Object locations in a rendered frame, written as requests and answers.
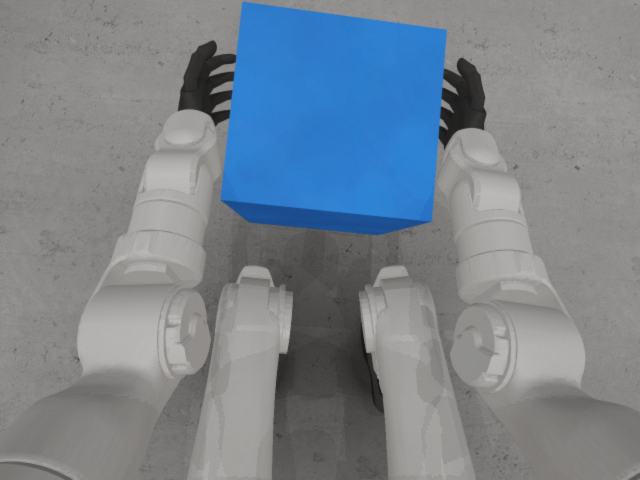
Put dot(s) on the right robot hand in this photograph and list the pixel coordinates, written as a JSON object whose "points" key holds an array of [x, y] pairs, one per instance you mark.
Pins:
{"points": [[468, 107]]}

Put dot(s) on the robot right forearm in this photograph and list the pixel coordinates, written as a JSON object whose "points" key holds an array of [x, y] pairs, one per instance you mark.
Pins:
{"points": [[495, 255]]}

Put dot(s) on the carton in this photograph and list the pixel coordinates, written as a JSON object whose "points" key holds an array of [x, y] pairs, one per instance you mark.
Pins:
{"points": [[334, 121]]}

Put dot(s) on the robot left forearm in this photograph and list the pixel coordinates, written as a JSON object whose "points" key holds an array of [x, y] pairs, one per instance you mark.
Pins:
{"points": [[164, 241]]}

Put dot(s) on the robot left thigh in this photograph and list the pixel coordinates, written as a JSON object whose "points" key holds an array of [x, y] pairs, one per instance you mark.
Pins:
{"points": [[234, 439]]}

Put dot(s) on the left robot hand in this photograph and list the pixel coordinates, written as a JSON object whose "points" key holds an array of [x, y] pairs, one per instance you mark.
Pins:
{"points": [[195, 92]]}

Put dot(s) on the robot right upper arm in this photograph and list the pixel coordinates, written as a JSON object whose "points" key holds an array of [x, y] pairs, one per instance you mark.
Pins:
{"points": [[526, 362]]}

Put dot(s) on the robot left upper arm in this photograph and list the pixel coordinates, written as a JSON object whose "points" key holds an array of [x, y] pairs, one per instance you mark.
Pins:
{"points": [[136, 343]]}

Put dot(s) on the robot right shin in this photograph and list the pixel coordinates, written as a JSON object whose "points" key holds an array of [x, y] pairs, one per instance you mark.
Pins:
{"points": [[423, 294]]}

